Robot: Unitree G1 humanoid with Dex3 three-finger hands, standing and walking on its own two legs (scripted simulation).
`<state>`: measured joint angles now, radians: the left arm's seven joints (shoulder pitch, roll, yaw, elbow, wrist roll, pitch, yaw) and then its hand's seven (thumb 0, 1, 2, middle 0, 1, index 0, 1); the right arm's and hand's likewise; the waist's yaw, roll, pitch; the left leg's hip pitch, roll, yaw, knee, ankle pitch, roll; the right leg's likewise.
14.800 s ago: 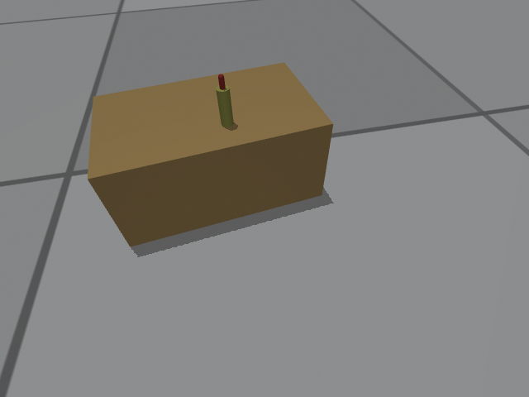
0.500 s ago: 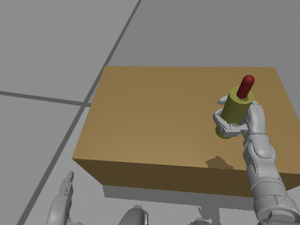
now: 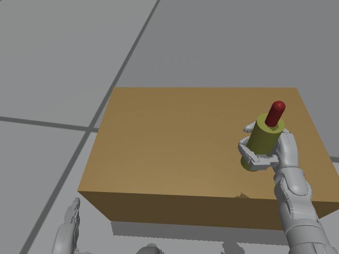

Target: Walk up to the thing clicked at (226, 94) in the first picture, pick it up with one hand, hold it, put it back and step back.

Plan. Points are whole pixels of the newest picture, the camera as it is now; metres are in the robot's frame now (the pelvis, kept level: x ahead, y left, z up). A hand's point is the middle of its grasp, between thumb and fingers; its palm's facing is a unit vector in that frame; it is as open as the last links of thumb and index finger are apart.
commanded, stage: lift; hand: right
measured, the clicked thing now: (262, 138) +0.36 -0.16 +0.09
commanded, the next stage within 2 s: hold in 0.06 s
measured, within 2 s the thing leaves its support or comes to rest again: neither
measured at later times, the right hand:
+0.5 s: hand (261, 154) +0.33 -0.15 +0.07, palm faces +0.00 +1.00 +0.00, open 7.2 cm
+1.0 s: hand (264, 157) +0.32 -0.16 +0.08, palm faces +0.00 +1.00 +0.00, open 7.2 cm
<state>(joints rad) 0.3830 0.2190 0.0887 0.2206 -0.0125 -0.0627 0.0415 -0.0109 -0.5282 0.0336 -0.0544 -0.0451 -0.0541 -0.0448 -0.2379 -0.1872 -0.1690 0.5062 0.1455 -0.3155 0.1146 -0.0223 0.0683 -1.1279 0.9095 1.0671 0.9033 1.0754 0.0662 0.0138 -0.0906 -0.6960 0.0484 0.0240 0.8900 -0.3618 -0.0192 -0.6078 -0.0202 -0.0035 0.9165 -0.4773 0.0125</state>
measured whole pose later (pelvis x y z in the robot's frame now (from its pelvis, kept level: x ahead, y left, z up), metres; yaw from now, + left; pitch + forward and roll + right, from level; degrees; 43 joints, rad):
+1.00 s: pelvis +0.00 +0.00 +0.02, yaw +0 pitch +5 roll +0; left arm 0.31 0.21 0.09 0.39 -0.02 -0.08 0.06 -0.01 -0.52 0.03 -0.05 -0.05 -0.06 -0.04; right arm -0.11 -0.19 -0.13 0.40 0.18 -0.29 0.13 -0.02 0.07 -1.13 0.91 1.07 0.90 1.08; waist 0.04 0.01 -0.06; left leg -0.56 0.05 0.02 0.78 -0.31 -0.02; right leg -0.47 -0.01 -0.01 0.80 -0.42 0.01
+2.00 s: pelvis -0.01 +0.00 +0.02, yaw +0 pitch +5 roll +0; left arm 0.31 0.20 0.07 0.39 -0.02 -0.10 0.05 -0.01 -0.52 0.04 -0.05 -0.05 -0.06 -0.04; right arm -0.12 -0.18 -0.13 0.45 0.18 -0.35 0.13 -0.02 0.07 -1.13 0.91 1.07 0.90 1.08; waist 0.05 0.01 -0.05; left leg -0.57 0.05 0.02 0.78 -0.31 -0.02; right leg -0.48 -0.01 -0.01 0.81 -0.42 0.01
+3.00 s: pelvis -0.01 +0.00 +0.01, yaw +0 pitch +6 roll +0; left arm 0.32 0.21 0.07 0.36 -0.02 -0.09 0.05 -0.01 -0.52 0.04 -0.05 -0.05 -0.06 -0.04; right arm -0.16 -0.18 -0.14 0.48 0.17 -0.35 0.12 -0.02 0.07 -1.13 0.91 1.07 0.90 1.09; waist 0.05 0.02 -0.06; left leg -0.60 0.05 0.02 0.81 -0.31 -0.02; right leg -0.51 -0.01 -0.01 0.83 -0.43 0.01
